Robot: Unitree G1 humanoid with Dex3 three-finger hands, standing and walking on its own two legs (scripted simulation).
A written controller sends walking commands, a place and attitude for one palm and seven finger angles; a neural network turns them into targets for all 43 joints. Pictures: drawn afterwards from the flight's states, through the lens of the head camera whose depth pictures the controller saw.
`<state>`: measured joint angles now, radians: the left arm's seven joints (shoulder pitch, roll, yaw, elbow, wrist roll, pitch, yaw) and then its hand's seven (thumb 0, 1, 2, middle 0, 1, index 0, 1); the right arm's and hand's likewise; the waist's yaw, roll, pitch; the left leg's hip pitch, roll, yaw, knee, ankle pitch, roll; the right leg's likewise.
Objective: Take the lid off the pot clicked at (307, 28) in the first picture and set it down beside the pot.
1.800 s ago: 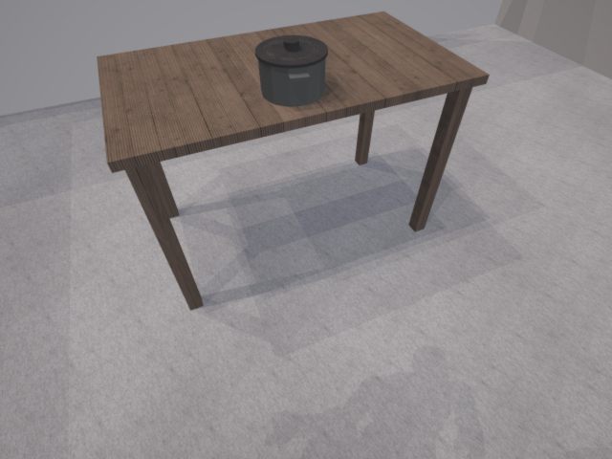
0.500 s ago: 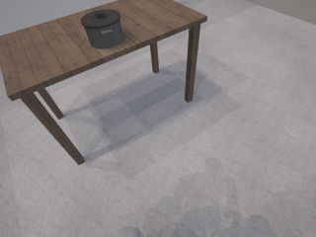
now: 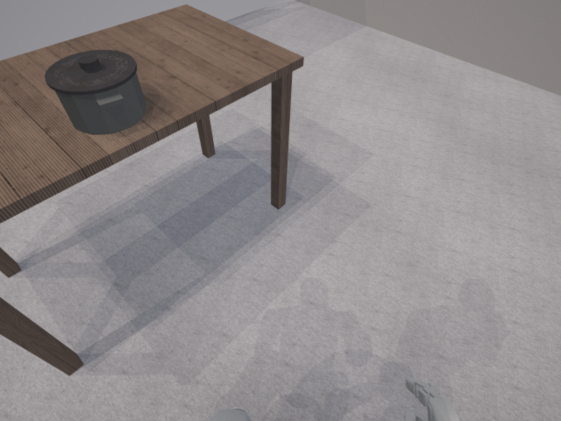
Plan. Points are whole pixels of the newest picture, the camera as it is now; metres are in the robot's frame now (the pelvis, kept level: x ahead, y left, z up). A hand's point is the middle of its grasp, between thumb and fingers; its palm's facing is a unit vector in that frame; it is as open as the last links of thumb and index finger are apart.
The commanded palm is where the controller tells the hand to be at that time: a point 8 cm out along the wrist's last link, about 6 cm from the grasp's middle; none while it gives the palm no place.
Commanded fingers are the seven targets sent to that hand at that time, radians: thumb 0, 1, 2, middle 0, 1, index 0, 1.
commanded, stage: walk to a spot facing it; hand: left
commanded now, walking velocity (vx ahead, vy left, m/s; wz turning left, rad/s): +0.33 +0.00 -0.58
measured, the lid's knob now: (89, 62) +0.75 +0.56 +0.09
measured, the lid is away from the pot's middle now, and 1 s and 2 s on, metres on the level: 0.00 0.00 0.00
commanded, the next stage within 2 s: none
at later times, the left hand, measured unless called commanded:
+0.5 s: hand (213, 295) +0.36 +0.19 -0.17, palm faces -0.35 -0.92 -0.15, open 7.4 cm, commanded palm none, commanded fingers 0.00 0.90 0.90 -0.20 -0.30 -0.20 -0.30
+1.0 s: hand (248, 228) +0.52 +0.15 -0.15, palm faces -0.50 -0.81 -0.31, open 7.3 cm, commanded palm none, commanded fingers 0.00 0.90 0.90 -0.20 -0.30 -0.20 -0.30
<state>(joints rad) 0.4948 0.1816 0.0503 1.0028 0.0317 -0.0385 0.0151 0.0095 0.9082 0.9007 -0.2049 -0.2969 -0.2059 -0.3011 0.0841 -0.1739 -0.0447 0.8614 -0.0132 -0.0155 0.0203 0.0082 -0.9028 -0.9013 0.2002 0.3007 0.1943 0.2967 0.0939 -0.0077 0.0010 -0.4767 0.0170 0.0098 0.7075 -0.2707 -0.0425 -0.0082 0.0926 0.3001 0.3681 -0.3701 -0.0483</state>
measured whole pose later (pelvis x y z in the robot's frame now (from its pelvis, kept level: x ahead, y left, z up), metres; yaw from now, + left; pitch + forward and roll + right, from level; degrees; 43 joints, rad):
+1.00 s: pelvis +0.40 -0.02 +0.00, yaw -37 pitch +2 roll +2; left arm 0.36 0.21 0.07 0.97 0.02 -0.05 0.00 0.00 0.92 0.90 -0.20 -0.30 -0.20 -0.30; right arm 0.07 -0.23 -0.07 0.86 -0.03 -0.02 0.00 0.01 -0.93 -0.90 0.20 0.30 0.19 0.30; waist 0.05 0.03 0.06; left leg -0.63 0.15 0.01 0.93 -0.23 -0.09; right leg -0.13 0.07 0.08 0.44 -0.34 -0.09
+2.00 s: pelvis +0.54 -0.09 -0.01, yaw -73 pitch +2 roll +0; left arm 0.19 0.21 0.06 0.88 0.02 0.05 0.00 0.01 0.91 0.90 -0.21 -0.30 -0.21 -0.30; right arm 0.15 -0.19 -0.05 0.86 -0.01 0.03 -0.02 0.00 -0.90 -0.90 0.20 0.30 0.20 0.30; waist 0.02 -0.02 0.06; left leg -0.33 0.04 0.04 0.66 -0.36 -0.08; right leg -0.37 0.07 0.11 0.54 -0.20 -0.01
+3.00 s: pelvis +0.55 -0.09 -0.01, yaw -108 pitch +1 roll -1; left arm 0.24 0.23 0.07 0.91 0.02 0.05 -0.01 0.01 0.91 0.90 -0.21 -0.30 -0.21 -0.30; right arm 0.15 -0.21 -0.05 0.87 -0.02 0.01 -0.02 0.00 -0.90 -0.90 0.20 0.30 0.20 0.30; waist 0.03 -0.04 0.04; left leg -0.27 0.02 0.05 0.57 -0.33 -0.03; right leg -0.32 0.08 0.16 0.59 -0.31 0.00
